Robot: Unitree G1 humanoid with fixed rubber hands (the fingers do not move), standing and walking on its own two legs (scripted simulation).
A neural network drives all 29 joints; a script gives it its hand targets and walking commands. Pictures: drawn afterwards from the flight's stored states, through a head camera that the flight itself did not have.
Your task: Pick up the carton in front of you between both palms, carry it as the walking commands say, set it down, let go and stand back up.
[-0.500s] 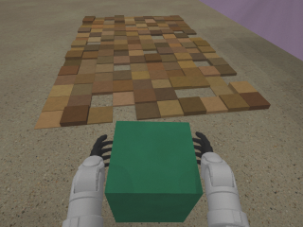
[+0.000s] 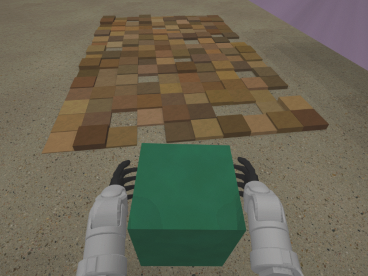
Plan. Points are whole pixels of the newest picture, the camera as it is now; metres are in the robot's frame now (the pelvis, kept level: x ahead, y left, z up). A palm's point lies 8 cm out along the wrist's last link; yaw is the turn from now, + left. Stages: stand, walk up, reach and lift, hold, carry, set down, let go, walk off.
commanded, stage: hold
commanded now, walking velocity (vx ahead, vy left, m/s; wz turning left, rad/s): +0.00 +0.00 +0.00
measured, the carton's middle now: (183, 207) +0.29 +0.00 -0.02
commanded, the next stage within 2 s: carry in 0.12 s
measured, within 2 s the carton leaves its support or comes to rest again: neither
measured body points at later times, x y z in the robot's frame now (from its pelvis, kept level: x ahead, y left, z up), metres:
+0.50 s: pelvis +0.10 +0.00 -0.02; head +0.07 +0.00 +0.43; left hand +0.39 +0.15 +0.05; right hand +0.39 -0.16 +0.06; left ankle +0.03 +0.12 -0.75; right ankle +0.02 -0.13 -0.74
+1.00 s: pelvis +0.37 -0.02 +0.00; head +0.37 -0.03 +0.45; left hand +0.64 +0.15 +0.08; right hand +0.66 -0.15 +0.08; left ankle +0.48 +0.11 -0.71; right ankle +0.23 -0.09 -0.75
